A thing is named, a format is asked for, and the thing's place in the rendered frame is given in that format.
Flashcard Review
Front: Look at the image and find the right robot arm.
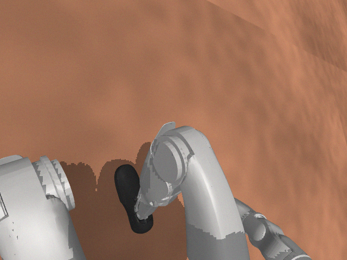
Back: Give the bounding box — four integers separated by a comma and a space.
243, 212, 312, 260

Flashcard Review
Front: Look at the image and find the right robot hand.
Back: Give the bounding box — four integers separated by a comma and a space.
234, 198, 255, 223

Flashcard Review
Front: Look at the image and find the right robot foot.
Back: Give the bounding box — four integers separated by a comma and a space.
114, 164, 153, 234

